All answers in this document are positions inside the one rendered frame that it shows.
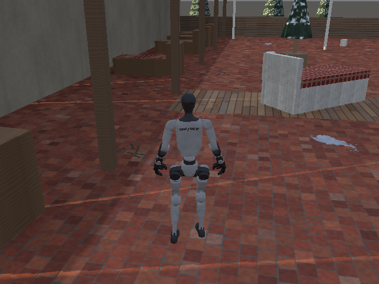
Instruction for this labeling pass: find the robot right upper arm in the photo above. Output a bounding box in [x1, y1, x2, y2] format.
[201, 119, 218, 151]

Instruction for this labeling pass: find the robot left hand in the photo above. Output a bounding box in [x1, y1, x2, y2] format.
[153, 163, 167, 176]

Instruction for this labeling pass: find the robot left upper arm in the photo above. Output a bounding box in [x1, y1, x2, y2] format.
[161, 120, 176, 152]

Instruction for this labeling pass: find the robot left foot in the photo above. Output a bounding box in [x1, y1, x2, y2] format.
[171, 229, 179, 244]

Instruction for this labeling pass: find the robot right hand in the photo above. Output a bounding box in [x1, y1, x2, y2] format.
[213, 162, 226, 175]

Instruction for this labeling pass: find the robot right foot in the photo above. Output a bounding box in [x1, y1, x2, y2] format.
[195, 222, 205, 238]

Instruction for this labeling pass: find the robot right forearm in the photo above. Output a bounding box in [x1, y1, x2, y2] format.
[212, 142, 224, 164]

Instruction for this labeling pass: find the robot foot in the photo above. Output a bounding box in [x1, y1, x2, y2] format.
[171, 229, 179, 244]
[195, 222, 205, 238]

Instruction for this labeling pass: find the robot left forearm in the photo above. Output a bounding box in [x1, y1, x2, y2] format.
[155, 143, 166, 165]

